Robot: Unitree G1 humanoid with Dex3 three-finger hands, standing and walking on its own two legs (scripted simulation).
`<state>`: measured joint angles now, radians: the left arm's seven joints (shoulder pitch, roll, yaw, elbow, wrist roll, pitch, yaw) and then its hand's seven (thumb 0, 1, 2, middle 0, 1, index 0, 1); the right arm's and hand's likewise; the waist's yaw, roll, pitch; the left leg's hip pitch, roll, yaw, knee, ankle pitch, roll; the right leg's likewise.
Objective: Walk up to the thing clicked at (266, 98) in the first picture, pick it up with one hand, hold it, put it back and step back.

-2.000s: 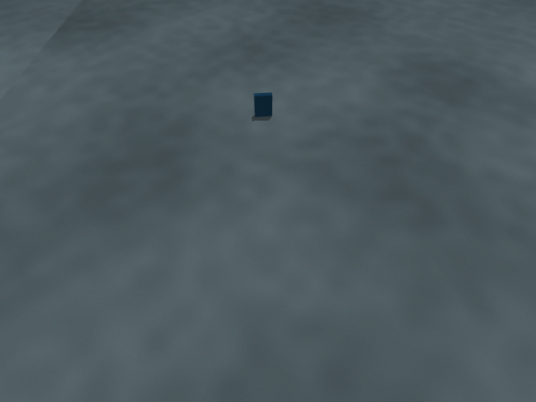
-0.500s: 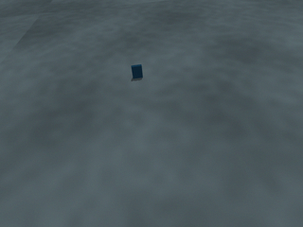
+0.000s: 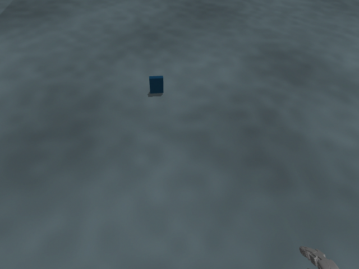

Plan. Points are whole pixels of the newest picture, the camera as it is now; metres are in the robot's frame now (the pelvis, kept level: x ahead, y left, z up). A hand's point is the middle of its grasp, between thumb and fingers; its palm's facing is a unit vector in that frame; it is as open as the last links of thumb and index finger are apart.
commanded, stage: walk up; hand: left
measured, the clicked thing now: (156, 84) +1.57 +0.17 -0.68
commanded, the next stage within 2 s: none
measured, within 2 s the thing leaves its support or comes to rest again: neither
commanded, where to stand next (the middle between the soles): +1.21 -0.01 m, yaw -2 degrees
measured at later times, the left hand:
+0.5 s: hand (104, 187) +0.35 +0.22 -0.10, palm faces -0.01 -0.91 -0.41, open 7.4 cm
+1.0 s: hand (102, 136) +0.56 +0.27 -0.14, palm faces -0.07 -0.94 -0.34, open 7.4 cm
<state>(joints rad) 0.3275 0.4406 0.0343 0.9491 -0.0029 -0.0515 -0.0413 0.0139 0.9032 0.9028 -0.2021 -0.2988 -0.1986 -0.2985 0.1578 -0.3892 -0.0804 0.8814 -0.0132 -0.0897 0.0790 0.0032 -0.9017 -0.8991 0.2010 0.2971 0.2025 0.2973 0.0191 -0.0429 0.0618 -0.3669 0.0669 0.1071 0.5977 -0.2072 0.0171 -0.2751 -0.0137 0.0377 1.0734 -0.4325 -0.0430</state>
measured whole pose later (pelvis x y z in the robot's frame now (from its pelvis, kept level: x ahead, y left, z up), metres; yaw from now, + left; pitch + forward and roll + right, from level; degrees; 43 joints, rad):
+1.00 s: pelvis +0.51 +0.00 +0.01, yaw -2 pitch -2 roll +0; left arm 0.31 0.45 0.04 0.92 0.00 -0.06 -0.05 0.01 0.90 0.90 -0.20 -0.30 -0.20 -0.30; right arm 0.24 -0.39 -0.05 0.86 0.00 -0.09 0.06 0.00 -0.90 -0.90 0.20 0.30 0.20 0.30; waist 0.00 -0.06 0.07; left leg -0.21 0.02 0.15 0.48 -0.23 0.05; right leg -0.50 -0.09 0.02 0.99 -0.29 -0.01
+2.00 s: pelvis +0.90 +0.02 +0.02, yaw -1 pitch -3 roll +0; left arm 0.29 0.44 0.05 0.93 0.01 -0.03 -0.06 0.01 0.91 0.90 -0.20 -0.30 -0.20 -0.30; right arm 0.32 -0.39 -0.04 0.87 -0.01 -0.08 0.05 0.00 -0.90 -0.90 0.20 0.30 0.20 0.30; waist -0.02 -0.05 0.07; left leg -0.15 0.02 0.13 0.45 -0.26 0.04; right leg -0.52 -0.10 0.01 0.84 -0.23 0.00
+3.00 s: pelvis +1.14 +0.02 +0.00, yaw -2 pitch -2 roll +0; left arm 0.17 0.37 0.00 1.02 0.00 0.00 -0.01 0.01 0.90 0.90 -0.20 -0.30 -0.20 -0.30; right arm 0.15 -0.38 0.00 0.98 0.01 -0.02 0.01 0.00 -0.90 -0.90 0.20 0.30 0.20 0.30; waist 0.00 0.01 0.09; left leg -0.31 0.05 0.08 0.65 -0.29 -0.01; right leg -0.33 -0.05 -0.02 0.66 -0.29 0.02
